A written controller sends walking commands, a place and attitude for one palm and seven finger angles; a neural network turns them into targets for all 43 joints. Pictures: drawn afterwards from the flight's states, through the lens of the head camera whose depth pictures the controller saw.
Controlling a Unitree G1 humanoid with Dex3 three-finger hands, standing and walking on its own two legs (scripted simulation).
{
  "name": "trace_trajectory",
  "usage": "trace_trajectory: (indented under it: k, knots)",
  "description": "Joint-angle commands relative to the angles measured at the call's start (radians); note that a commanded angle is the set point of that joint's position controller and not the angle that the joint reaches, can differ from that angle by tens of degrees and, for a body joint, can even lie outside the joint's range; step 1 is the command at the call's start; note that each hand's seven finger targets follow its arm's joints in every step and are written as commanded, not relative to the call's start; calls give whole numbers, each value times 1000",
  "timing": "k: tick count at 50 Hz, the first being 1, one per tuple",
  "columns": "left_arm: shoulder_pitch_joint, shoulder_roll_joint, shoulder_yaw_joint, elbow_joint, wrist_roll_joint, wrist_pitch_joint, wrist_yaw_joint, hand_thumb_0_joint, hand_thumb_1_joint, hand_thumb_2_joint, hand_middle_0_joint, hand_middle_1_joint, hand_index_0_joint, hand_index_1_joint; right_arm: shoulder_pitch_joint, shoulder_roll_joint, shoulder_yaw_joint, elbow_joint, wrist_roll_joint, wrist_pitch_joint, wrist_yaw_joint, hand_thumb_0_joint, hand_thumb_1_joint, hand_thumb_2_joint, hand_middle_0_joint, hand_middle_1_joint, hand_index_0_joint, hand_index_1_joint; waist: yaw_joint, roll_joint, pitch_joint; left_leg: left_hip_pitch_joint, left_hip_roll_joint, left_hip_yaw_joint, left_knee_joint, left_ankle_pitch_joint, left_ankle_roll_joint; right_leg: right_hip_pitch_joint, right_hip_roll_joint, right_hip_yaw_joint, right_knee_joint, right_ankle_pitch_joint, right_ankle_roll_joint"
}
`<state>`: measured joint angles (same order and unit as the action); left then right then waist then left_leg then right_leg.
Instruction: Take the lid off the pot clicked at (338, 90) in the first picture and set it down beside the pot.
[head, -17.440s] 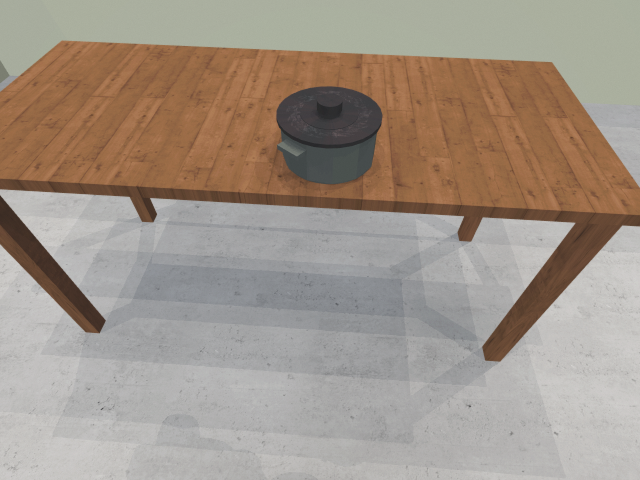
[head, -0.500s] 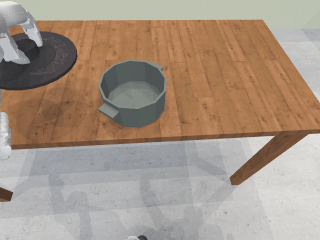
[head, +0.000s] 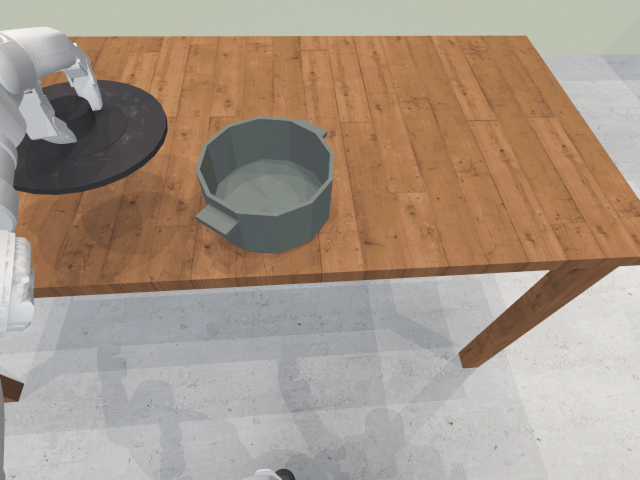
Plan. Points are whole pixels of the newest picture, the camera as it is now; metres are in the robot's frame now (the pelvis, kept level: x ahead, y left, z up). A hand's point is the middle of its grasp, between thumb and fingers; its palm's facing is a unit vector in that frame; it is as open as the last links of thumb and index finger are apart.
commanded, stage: lower the lid onto the table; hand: left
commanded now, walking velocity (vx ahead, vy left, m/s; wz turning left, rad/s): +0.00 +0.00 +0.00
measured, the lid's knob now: (69, 114) +0.52 +0.27 +0.15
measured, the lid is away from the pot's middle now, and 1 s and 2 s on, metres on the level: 0.22 0.24 0.23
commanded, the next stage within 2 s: none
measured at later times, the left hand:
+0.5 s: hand (56, 139) +0.49 +0.29 +0.14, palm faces -0.44 -0.11 -0.89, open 8.2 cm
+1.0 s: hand (68, 158) +0.49 +0.29 +0.11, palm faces -0.48 -0.10 -0.87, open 8.2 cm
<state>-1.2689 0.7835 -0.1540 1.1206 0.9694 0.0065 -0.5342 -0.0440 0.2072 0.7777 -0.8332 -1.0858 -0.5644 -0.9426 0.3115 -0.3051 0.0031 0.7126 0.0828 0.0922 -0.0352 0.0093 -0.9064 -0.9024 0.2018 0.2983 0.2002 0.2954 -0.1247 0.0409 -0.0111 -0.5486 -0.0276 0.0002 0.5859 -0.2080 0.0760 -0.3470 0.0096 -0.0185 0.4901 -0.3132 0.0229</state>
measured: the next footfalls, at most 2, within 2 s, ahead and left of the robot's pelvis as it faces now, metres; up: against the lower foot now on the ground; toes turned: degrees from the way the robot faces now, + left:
none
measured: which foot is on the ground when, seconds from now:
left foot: down 0.00-1.00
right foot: down 0.00-1.00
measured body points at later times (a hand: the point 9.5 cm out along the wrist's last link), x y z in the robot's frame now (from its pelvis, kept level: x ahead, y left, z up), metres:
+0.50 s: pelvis +0.00 +0.00 +0.00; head +0.09 +0.01 +0.44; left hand +0.51 +0.29 +0.19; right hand +0.00 -0.29 -0.12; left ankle +0.04 +0.07 -0.73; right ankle -0.05 -0.15 -0.73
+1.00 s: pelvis +0.00 +0.00 -0.01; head +0.09 +0.02 +0.43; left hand +0.51 +0.29 +0.16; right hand -0.01 -0.28 -0.12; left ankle +0.04 +0.07 -0.73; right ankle -0.05 -0.15 -0.73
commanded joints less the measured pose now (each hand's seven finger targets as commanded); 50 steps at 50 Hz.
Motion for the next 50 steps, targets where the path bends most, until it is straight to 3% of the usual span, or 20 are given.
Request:
trace_trajectory:
  k: [1, 2, 3, 10, 15, 19, 21, 23, 24, 26, 29, 31, 33, 35, 37, 39, 43, 44, 48, 50]
  knots:
    - [-571, 287, 76, -175, 0, 0, 69, 0, 610, 973, -951, -1147, -780, -1075, 107, -184, -56, -62, 1, -14, -17, 0, -900, -900, 200, 300, 200, 300, -17, 85, -465, 552, 7, -67, -6, 276, 14, -160, 74, -46, -54, 248, -56]
    - [-562, 269, 60, -149, -4, 5, 67, 0, 610, 973, -951, -1147, -780, -1075, 106, -186, -55, -57, 5, -14, -18, 0, -900, -900, 200, 300, 200, 300, -21, 64, -430, 522, 8, -63, -13, 228, 15, -166, 72, -48, -58, 229, -55]
    - [-568, 284, 68, -177, -8, -6, 67, 0, 610, 973, -951, -1147, -780, -1075, 106, -191, -54, -59, 3, -15, -21, 0, -900, -900, 200, 300, 200, 300, -10, 81, -452, 531, 15, -60, -16, 258, 15, -155, 66, -49, -51, 245, -60]
    - [-588, 327, 94, -238, -3, -30, 79, 0, 610, 973, -951, -1147, -780, -1075, 119, -189, -56, -60, 0, -15, -32, 0, -900, -900, 200, 300, 200, 300, -18, 132, -521, 579, 9, -60, 11, 302, 20, -153, 76, -37, -40, 270, -55]
    - [-520, 313, 83, -168, -13, -36, 79, 0, 610, 973, -951, -1147, -780, -1075, 129, -193, -53, -47, 7, -8, -34, 0, -900, -900, 200, 300, 200, 300, -26, 104, -453, 522, 12, -48, 10, 267, 20, -175, 76, -42, -41, 258, -53]
    - [-533, 348, 114, -237, -9, -56, 89, 0, 610, 973, -951, -1147, -780, -1075, 134, -194, -57, -50, 2, -6, -38, 0, -900, -900, 200, 300, 200, 300, -19, 133, -507, 560, 18, -54, 24, 331, 20, -167, 79, -40, -32, 287, -54]
    - [-496, 337, 108, -174, -13, -54, 89, 0, 610, 973, -951, -1147, -780, -1075, 143, -194, -55, -46, 6, -6, -38, 0, -900, -900, 200, 300, 200, 300, -24, 109, -469, 527, 17, -51, 22, 292, 21, -180, 80, -42, -33, 268, -53]
    - [-515, 320, 92, -222, -16, -64, 89, 0, 610, 973, -951, -1147, -780, -1075, 137, -191, -57, -52, 2, -7, -39, 0, -900, -900, 200, 300, 200, 300, -20, 161, -504, 560, 20, -45, 29, 338, 21, -192, 74, -39, -30, 279, -58]
    - [-510, 372, 138, -226, -10, -66, 95, 0, 610, 973, -951, -1147, -780, -1075, 149, -197, -57, -46, 0, -3, -37, 0, -900, -900, 200, 300, 200, 300, -17, 147, -505, 565, 22, -56, 34, 351, 21, -184, 82, -42, -24, 286, -56]
    - [-473, 344, 114, -165, -12, -64, 96, 0, 610, 973, -951, -1147, -780, -1075, 155, -196, -55, -44, 4, -1, -39, 0, -900, -900, 200, 300, 200, 300, -24, 116, -478, 519, 17, -47, 31, 299, 20, -191, 81, -41, -28, 265, -52]
    - [-520, 372, 130, -235, -7, -75, 103, 0, 610, 973, -951, -1147, -780, -1075, 150, -201, -57, -45, 3, 4, -41, 0, -900, -900, 200, 300, 200, 300, -21, 163, -509, 556, 27, -52, 36, 336, 18, -204, 81, -40, -21, 270, -56]
    - [-483, 324, 103, -178, -4, -72, 107, 0, 610, 973, -951, -1147, -780, -1075, 165, -193, -58, -42, 3, -1, -43, 0, -900, -900, 200, 300, 200, 300, -30, 159, -493, 559, 25, -54, 40, 317, 17, -233, 85, -42, -25, 242, -55]
    - [-481, 375, 144, -209, -13, -88, 108, 0, 610, 973, -951, -1147, -780, -1075, 163, -198, -56, -49, 2, -2, -48, 0, -900, -900, 200, 300, 200, 300, -16, 128, -530, 555, 33, -55, 39, 353, 18, -206, 79, -43, -13, 271, -58]
    - [-511, 350, 126, -230, -4, -85, 115, 0, 610, 973, -951, -1147, -780, -1075, 166, -194, -61, -45, -1, 1, -46, 0, -900, -900, 200, 300, 200, 300, -26, 177, -544, 581, 27, -56, 50, 369, 16, -225, 83, -39, -14, 265, -55]
    - [-465, 364, 142, -172, -3, -80, 120, 0, 610, 973, -951, -1147, -780, -1075, 171, -197, -56, -43, 2, 5, -45, 0, -900, -900, 200, 300, 200, 300, -25, 133, -498, 543, 30, -60, 46, 343, 14, -235, 85, -44, -13, 250, -55]
    - [-482, 356, 143, -209, -2, -86, 124, 0, 610, 973, -951, -1147, -780, -1075, 168, -197, -61, -44, -3, 5, -44, 0, -900, -900, 200, 300, 200, 300, -20, 165, -530, 579, 33, -61, 56, 399, 13, -245, 85, -41, -9, 263, -56]
    - [-421, 313, 112, -124, -3, -85, 126, 0, 610, 973, -951, -1147, -780, -1075, 174, -195, -57, -43, 1, 5, -45, 0, -900, -900, 200, 300, 200, 300, -24, 120, -486, 520, 31, -51, 56, 342, 14, -266, 81, -44, -5, 243, -57]
    - [-435, 347, 137, -129, 0, -82, 130, 0, 610, 973, -951, -1147, -780, -1075, 174, -203, -57, -39, 1, 13, -44, 0, -900, -900, 200, 300, 200, 300, -27, 111, -478, 509, 32, -57, 57, 316, 13, -266, 85, -43, -2, 230, -55]
    - [-488, 329, 114, -207, -1, -98, 134, 0, 610, 973, -951, -1147, -780, -1075, 171, -197, -57, -47, 0, 6, -55, 0, -900, -900, 200, 300, 200, 300, -26, 163, -532, 552, 40, -60, 61, 325, 11, -282, 80, -42, 6, 219, -60]
    - [-471, 363, 144, -190, 2, -101, 142, 0, 610, 973, -951, -1147, -780, -1075, 186, -200, -58, -40, 0, 7, -60, 0, -900, -900, 200, 300, 200, 300, -32, 151, -533, 546, 39, -64, 65, 307, 11, -281, 85, -41, 9, 210, -56]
